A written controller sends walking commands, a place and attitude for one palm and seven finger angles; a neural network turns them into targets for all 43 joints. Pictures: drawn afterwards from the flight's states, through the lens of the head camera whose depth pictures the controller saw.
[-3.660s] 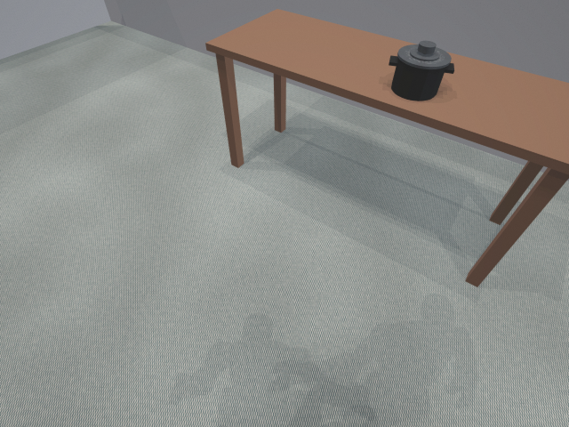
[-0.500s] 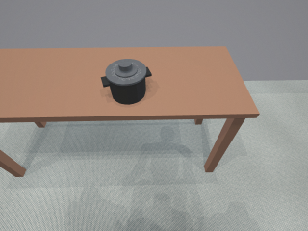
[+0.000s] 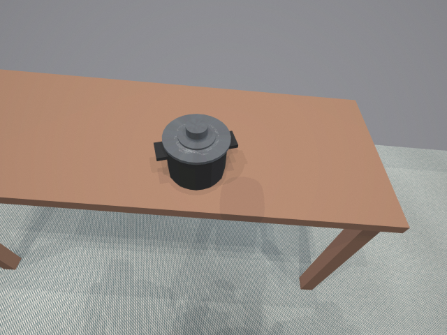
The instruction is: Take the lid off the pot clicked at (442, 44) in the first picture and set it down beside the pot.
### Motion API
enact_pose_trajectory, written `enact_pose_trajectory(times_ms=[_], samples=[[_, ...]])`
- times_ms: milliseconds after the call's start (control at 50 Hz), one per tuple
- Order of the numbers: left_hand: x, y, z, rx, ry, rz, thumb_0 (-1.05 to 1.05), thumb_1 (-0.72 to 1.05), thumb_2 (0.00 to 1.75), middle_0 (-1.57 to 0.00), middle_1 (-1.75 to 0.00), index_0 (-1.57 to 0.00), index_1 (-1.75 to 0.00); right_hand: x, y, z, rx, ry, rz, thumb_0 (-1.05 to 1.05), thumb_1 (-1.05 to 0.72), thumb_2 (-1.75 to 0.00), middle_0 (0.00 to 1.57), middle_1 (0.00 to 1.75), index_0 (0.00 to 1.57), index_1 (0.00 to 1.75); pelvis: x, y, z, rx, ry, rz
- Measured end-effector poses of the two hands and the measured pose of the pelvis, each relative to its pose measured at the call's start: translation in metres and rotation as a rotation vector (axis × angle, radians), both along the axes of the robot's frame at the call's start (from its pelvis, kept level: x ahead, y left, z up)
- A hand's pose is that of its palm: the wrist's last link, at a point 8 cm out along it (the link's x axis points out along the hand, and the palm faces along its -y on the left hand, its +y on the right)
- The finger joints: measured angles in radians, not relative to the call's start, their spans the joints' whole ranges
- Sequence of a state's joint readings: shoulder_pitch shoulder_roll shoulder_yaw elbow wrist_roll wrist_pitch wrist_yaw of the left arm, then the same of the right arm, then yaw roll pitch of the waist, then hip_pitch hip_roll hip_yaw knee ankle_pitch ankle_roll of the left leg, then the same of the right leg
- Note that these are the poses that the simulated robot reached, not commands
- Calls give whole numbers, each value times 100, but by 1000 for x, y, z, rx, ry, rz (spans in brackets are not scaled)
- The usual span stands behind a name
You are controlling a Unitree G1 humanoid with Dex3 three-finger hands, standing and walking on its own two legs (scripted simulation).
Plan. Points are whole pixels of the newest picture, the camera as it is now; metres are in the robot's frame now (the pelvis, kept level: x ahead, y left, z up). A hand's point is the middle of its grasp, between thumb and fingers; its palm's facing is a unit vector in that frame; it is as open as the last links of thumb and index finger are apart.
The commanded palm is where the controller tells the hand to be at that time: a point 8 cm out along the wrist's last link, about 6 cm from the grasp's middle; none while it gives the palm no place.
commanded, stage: come to a stop and stand still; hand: left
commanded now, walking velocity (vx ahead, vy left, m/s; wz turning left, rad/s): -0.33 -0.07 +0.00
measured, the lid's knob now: (196, 128) +0.53 +0.10 +0.04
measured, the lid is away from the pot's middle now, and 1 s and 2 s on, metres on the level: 0.00 0.00 0.00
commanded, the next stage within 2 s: look again from close up in 1.84 s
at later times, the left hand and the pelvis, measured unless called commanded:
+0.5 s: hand out of the picture +0.10 +0.17 -0.16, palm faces +0.07 -0.97 -0.25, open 7.4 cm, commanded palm none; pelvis +0.04 -0.02 +0.00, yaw +1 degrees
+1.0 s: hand out of the picture +0.00 +0.24 -0.16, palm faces +0.04 -0.97 -0.23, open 7.4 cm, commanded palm none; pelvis +0.00 +0.05 +0.00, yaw +1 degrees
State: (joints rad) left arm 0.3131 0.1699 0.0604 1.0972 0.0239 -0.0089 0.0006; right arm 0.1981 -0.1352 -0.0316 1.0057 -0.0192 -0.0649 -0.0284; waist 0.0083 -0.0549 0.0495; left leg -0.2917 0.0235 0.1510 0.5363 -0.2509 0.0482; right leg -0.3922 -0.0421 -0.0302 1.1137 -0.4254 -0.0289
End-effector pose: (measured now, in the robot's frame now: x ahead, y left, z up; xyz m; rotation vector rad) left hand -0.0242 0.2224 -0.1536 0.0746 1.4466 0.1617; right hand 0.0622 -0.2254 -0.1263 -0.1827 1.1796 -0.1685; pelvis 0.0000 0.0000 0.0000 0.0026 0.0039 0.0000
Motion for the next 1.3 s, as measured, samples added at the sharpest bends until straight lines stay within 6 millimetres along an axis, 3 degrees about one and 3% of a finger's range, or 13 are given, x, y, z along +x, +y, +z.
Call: enact_pose_trajectory(times_ms=[80, 180, 260, 340, 440, 540, 620, 740, 820, 960, 1120, 1300], samples=[[50, -3, 11, 22, -76, -12, 1, 91, 90, -20, -30, -19, -30, 1, -6, 2, 0, 66, -11, -1, -95, -90, 20, 30, 20, 30, 21, -3, 8, 3, 3, 6], [96, -7, 17, 82, -132, -33, 1, 93, 90, -20, -30, -19, -30, 1, -15, -13, 41, 156, -28, 0, -93, -90, 20, 30, 20, 30, 44, -19, 4, 18, -16, 14], [116, -17, 18, 114, -148, -59, 1, 93, 90, -20, -30, -19, -30, 8, -25, -30, 78, 189, -66, 0, -92, -90, 20, 30, 20, 30, 57, -31, -4, 21, -16, 13], [123, -22, 25, 118, -163, -56, 1, 92, 90, -20, -30, -20, -30, 18, -32, -29, 72, 198, -67, 0, -92, -90, 20, 30, 20, 30, 54, -31, 0, 22, -10, 22], [118, -14, 28, 123, -184, -34, 0, 91, 90, -20, -30, -20, -30, 30, -36, -20, 42, 164, -35, 1, -91, -90, 20, 30, 20, 30, 43, -24, 4, 21, -1, 26], [103, 9, 21, 127, -193, -43, 0, 91, 90, -20, -30, -20, -30, 37, -27, -8, 10, 67, -16, 1, -91, -90, 20, 30, 20, 30, 29, -7, 1, 20, -2, 21], [90, 38, 11, 139, -211, -37, 0, 90, 90, -20, -30, -20, -30, 37, -12, -10, -18, -43, 5, 0, -91, -90, 20, 30, 20, 30, 19, 14, -13, 2, -32, 34], [63, 63, 17, 167, -199, -46, 1, 91, 90, -20, -30, -20, -30, 31, 21, -15, 40, -79, 33, 1, -91, -90, 20, 30, 20, 30, 9, 28, -14, 17, -44, 8], [39, 65, 23, 157, -162, -49, 1, 91, 90, -20, -30, -20, -30, 22, 40, -19, 80, -62, 39, 1, -91, -90, 20, 30, 20, 30, 2, 38, -10, 10, -40, 10], [19, 63, 23, 105, -95, -51, 1, 91, 90, -20, -30, -20, -30, -17, 47, -15, 59, 27, 8, 0, -93, -90, 20, 30, 20, 30, 0, 52, -1, 3, -19, 8], [22, 57, 20, 63, -70, -45, 1, 91, 90, -20, -30, -20, -30, -52, 56, -15, 53, 166, -13, 1, -92, -90, 20, 30, 20, 30, 9, 59, 3, 3, -15, 15], [39, 50, 18, 49, -51, -50, 1, 91, 90, -20, -30, -20, -30, -46, 68, -17, 78, 194, -28, 1, -91, -90, 20, 30, 20, 30, 26, 58, 5, 3, -11, 13]])
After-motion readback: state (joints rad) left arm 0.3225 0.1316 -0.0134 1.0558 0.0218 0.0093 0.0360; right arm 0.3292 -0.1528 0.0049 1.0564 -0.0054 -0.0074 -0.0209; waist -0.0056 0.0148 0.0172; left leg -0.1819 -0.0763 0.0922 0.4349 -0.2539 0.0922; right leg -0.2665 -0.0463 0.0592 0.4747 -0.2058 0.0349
